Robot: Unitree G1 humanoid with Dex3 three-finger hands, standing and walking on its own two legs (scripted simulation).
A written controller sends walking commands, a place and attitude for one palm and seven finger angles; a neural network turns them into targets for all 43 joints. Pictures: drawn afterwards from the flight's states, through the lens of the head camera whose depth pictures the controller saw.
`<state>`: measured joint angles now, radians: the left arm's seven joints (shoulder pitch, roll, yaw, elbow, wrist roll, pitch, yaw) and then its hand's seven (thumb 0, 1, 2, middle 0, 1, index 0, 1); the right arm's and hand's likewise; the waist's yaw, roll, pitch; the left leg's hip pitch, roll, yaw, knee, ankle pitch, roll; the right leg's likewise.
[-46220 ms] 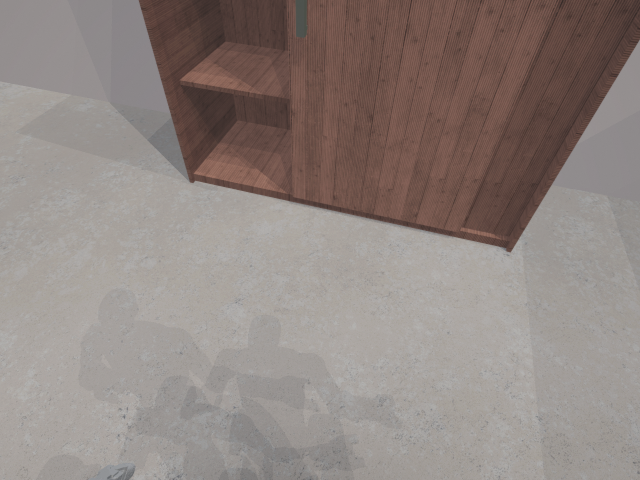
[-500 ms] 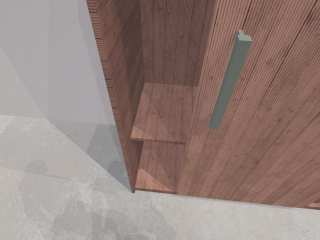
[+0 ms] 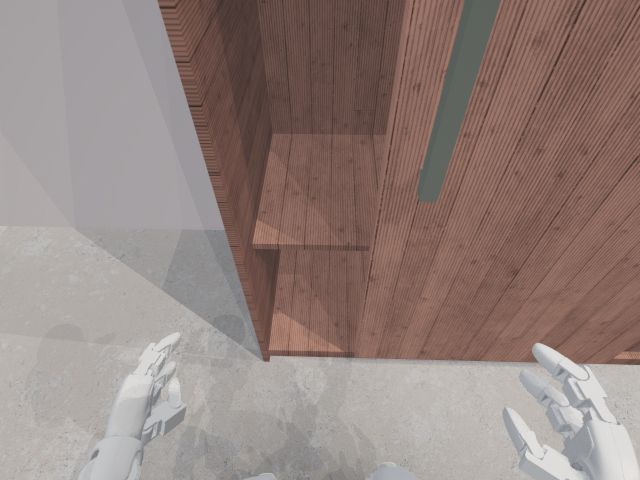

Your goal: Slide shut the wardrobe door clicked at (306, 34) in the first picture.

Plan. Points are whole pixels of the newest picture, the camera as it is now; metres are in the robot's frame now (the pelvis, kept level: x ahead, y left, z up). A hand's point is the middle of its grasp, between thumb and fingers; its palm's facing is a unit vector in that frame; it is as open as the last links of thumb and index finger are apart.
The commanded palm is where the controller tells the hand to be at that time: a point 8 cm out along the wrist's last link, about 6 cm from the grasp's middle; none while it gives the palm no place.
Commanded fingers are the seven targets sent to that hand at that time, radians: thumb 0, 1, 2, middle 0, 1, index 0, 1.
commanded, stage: raise the hand with hooked fingers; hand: right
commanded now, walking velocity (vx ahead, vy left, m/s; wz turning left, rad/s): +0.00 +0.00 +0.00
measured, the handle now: (447, 102) +0.53 -0.15 +0.21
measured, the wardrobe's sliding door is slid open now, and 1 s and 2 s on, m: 0.26 0.26 0.26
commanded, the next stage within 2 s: move the hooked fingers beside the handle in 1.58 s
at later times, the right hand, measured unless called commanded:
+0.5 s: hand (593, 329) +0.24 -0.25 +0.14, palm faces +0.12 +0.99 -0.10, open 12.2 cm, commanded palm +0.21 -0.30 +0.15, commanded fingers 0.00 0.31 -0.38 0.29 1.08 0.29 1.08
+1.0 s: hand out of the picture +0.27 -0.29 +0.22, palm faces +0.12 +0.99 -0.07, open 13.9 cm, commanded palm +0.24 -0.34 +0.23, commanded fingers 0.00 0.50 -0.30 0.30 1.20 0.30 1.20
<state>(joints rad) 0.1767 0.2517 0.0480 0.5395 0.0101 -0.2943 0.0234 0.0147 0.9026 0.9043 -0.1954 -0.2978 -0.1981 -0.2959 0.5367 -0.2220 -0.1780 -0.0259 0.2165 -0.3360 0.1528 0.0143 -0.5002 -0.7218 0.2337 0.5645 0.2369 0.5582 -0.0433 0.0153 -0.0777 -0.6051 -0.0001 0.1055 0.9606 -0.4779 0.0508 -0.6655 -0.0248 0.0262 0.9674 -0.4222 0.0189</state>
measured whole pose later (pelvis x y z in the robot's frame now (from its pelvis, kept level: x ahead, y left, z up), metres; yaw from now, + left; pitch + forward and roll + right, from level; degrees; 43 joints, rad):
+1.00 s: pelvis +0.01 -0.02 +0.05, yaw -1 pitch -2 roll +1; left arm 0.17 0.24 -0.09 0.69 -0.05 -0.30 0.13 0.02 0.90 0.90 -0.20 -0.30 -0.20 -0.30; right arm -0.04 -0.42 -0.41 0.00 0.33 0.17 0.35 -0.01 0.49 -0.30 0.30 1.20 0.30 1.19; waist -0.08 -0.05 -0.01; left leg -0.18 0.00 0.10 0.49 -0.27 0.02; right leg -0.26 -0.01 0.02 0.55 -0.25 -0.01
